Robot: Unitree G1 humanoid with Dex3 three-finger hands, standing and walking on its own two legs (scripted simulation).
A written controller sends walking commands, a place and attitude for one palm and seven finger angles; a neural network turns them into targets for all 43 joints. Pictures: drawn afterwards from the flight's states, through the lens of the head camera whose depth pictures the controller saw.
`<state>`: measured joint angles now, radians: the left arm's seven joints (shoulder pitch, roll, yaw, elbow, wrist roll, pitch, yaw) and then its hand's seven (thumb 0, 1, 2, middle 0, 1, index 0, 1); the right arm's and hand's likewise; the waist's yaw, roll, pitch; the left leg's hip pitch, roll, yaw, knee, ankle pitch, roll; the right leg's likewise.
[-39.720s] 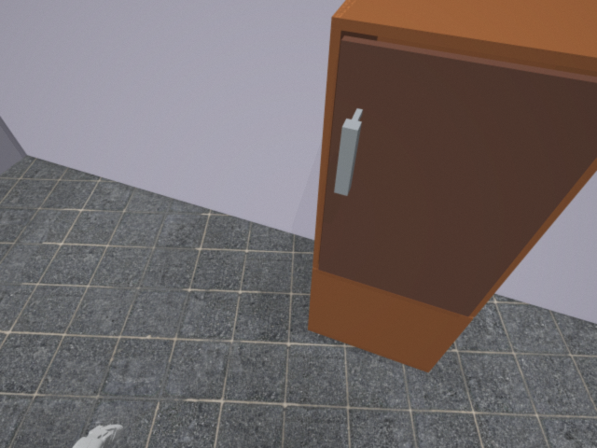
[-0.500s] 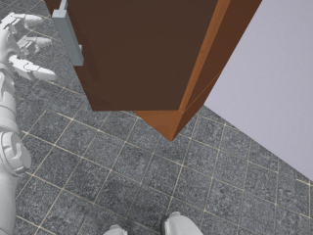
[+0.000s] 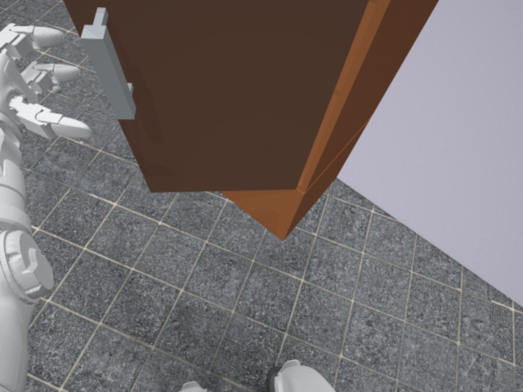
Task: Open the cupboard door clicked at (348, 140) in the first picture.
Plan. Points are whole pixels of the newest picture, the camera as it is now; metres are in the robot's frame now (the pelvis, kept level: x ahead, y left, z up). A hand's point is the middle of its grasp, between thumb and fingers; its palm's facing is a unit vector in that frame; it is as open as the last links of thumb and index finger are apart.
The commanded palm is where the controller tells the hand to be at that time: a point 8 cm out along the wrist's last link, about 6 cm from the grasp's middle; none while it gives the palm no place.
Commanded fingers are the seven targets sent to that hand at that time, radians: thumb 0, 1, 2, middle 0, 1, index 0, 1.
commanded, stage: move the hooked fingers beside the handle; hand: left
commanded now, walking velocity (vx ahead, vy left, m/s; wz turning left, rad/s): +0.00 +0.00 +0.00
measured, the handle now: (114, 67) +0.56 +0.16 +0.12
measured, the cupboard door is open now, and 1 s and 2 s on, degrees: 43 43 43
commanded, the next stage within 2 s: slide the fingers in behind the handle in 0.50 s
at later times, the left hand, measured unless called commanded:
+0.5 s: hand (58, 96) +0.51 +0.22 +0.13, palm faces -0.05 -1.00 -0.02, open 13.9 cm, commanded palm +0.50 +0.27 +0.12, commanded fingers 0.00 -0.50 0.30 -0.30 -1.20 -0.30 -1.20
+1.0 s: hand (76, 88) +0.52 +0.20 +0.12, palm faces -0.06 -1.00 +0.00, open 13.9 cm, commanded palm +0.50 +0.24 +0.12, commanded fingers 0.00 -0.50 0.30 -0.30 -1.20 -0.30 -1.20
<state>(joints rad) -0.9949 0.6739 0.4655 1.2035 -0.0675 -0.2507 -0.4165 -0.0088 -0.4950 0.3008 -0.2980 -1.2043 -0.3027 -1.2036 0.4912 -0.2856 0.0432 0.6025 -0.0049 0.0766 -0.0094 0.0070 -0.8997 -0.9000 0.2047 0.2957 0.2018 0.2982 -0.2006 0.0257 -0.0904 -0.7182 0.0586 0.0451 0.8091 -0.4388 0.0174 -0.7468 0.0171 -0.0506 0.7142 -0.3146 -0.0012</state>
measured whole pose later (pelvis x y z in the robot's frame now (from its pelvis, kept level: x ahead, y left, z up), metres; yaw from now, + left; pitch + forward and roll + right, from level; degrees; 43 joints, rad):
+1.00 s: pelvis -0.01 +0.00 +0.00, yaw +0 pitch +20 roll -3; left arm -1.07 0.64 0.41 1.25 -0.07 -0.25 -0.36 -0.01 -0.50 0.30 -0.30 -1.20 -0.30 -1.21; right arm 0.49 -0.29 0.05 0.62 -0.01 0.05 0.00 0.01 -0.90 -0.90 0.20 0.30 0.20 0.30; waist -0.22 0.03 -0.08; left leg -0.76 0.05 0.04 0.85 -0.43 0.02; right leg -0.78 0.01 -0.06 0.74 -0.31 0.00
